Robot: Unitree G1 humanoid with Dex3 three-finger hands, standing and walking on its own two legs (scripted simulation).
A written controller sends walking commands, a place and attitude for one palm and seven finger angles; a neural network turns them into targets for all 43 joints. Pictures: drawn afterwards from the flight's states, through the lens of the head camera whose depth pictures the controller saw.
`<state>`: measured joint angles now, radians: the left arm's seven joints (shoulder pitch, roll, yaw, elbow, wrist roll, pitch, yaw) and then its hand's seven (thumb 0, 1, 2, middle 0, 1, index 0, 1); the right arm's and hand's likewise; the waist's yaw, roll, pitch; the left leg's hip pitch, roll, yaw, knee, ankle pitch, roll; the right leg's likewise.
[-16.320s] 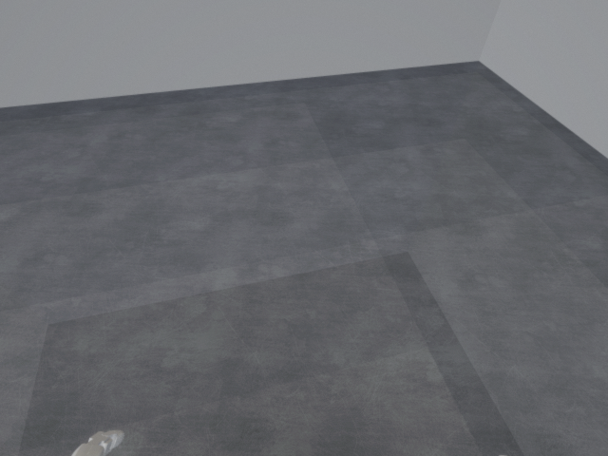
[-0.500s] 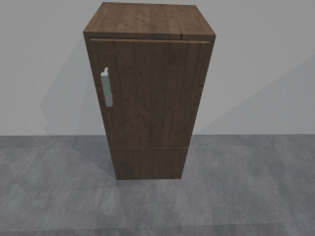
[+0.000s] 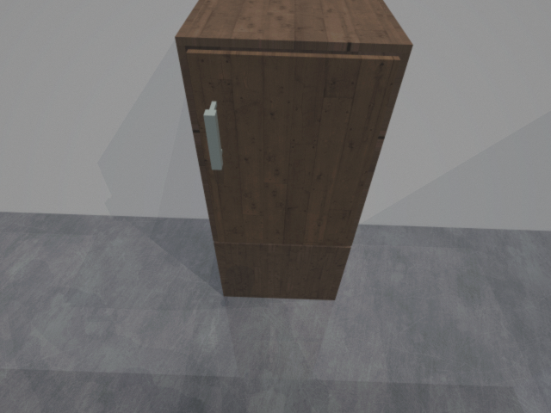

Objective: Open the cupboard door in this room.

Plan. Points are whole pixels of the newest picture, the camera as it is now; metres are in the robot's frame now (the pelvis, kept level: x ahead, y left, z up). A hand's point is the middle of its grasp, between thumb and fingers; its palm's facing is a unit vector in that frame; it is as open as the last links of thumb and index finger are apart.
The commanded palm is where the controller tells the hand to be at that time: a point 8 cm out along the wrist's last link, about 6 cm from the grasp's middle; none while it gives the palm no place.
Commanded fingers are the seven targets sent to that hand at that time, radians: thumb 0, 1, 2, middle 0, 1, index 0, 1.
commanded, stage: shuffle to correct the standing spot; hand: left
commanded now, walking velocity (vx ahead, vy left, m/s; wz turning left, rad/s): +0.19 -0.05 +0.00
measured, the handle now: (215, 136) +0.65 +0.18 +0.05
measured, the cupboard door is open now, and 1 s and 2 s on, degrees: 0 0 0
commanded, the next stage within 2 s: come to a stop and stand still in 0.42 s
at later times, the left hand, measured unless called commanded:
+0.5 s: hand (172, 404) +0.17 +0.19 -0.16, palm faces -0.05 -0.97 -0.23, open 7.4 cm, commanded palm none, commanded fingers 0.00 0.90 0.90 -0.20 -0.30 -0.20 -0.30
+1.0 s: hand (186, 403) +0.18 +0.17 -0.17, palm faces +0.05 -0.97 -0.24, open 7.3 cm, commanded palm none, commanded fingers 0.00 0.90 0.90 -0.20 -0.30 -0.20 -0.30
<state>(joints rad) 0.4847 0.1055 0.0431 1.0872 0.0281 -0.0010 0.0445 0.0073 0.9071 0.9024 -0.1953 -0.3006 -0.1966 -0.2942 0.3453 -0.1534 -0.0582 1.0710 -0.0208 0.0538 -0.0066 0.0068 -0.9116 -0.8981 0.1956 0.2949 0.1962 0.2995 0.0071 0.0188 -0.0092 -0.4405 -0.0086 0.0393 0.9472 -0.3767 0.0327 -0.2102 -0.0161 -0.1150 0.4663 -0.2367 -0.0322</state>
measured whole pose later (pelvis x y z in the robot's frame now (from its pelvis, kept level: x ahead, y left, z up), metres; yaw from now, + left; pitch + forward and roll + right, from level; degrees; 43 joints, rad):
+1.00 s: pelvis +0.13 -0.02 -0.01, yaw -1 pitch +0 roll +1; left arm 0.21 0.16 0.04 0.98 0.02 0.03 0.04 0.00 0.92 0.90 -0.20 -0.30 -0.20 -0.29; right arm 0.14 -0.16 -0.05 0.99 -0.02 0.02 -0.03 0.00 -0.92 -0.90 0.20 0.29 0.20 0.30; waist 0.02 0.00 0.11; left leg -0.29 0.01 0.13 0.54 -0.24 0.05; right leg -0.24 -0.04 -0.06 0.65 -0.38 0.01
